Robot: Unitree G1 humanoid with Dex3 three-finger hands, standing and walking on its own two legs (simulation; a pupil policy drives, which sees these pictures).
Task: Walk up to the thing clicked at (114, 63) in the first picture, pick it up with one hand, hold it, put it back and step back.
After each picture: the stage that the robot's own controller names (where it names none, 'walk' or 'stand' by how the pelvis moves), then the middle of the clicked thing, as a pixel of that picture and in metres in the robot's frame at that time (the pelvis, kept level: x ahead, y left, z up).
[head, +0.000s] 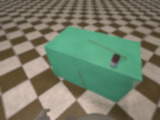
stand; (114, 60) +0.62 -0.19 -0.07
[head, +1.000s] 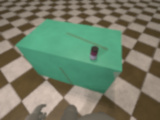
sink last; (93, 53) +0.60 +0.03 -0.03
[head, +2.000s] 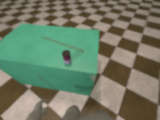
rise first; (67, 57) +0.49 +0.23 -0.02
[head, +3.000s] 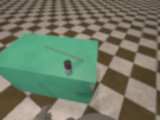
stand; (68, 66) +0.47 +0.22 -0.07
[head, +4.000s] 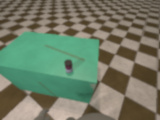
stand; (68, 66) +0.47 +0.22 -0.07
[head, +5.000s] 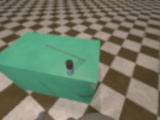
stand; (69, 66) +0.47 +0.21 -0.07
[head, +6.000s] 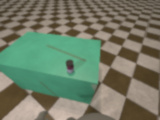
stand; (70, 66) +0.47 +0.21 -0.07
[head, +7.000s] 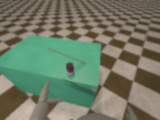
rise first; (70, 69) +0.45 +0.22 -0.07
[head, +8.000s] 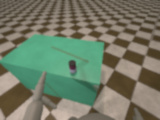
go down; (72, 66) +0.48 +0.21 -0.07
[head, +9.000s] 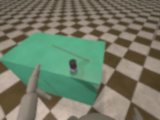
go down; (73, 66) +0.48 +0.21 -0.06
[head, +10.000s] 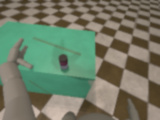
go down; (63, 62) +0.46 +0.20 -0.02
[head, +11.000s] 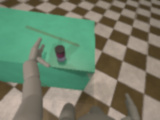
close in; (60, 53) +0.48 +0.21 +0.01
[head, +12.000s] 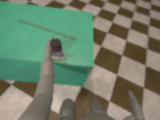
close; (57, 48) +0.49 +0.21 +0.03
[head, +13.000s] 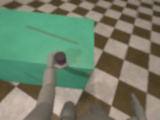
lift; (61, 60) +0.42 +0.19 +0.02
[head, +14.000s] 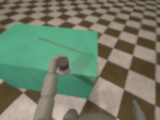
lift; (63, 66) +0.36 +0.18 +0.09
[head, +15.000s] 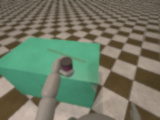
hold; (67, 67) +0.32 +0.17 +0.15
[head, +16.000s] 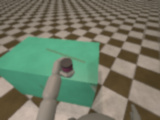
hold; (67, 68) +0.32 +0.16 +0.13
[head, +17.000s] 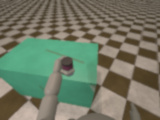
crouch; (68, 66) +0.34 +0.16 +0.13
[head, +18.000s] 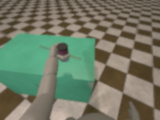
lower; (63, 52) +0.44 +0.19 +0.14
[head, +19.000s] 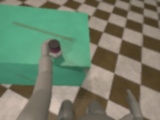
lower; (55, 49) +0.49 +0.20 +0.04
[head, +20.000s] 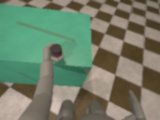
lower; (57, 53) +0.46 +0.20 +0.03
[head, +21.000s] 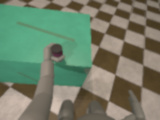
lower; (57, 53) +0.47 +0.19 +0.03
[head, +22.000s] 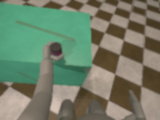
lower; (57, 52) +0.47 +0.20 +0.03
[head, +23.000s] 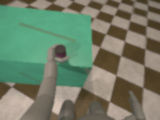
open; (61, 54) +0.46 +0.17 +0.03
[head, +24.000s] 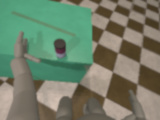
rise; (60, 49) +0.47 +0.17 +0.04
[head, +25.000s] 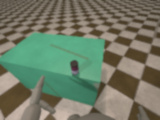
sink last; (74, 67) +0.45 +0.18 -0.02
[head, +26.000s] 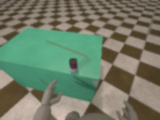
stand; (73, 65) +0.45 +0.17 -0.02
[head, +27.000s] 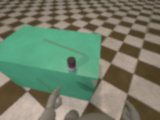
stand; (71, 64) +0.44 +0.18 +0.00
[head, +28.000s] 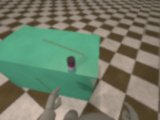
stand; (71, 63) +0.45 +0.18 +0.00
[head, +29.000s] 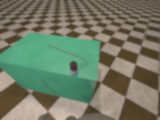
stand; (73, 68) +0.47 +0.18 -0.07
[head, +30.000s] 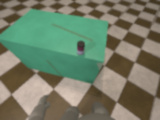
walk; (80, 48) +0.59 +0.12 -0.04
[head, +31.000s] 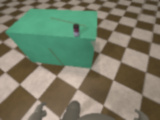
walk; (76, 30) +0.85 +0.24 -0.03
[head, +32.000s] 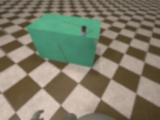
stand; (83, 30) +1.08 +0.19 -0.05
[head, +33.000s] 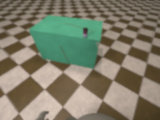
stand; (85, 32) +1.07 +0.17 -0.07
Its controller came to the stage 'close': yes
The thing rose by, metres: 0.20
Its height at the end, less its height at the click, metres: +0.00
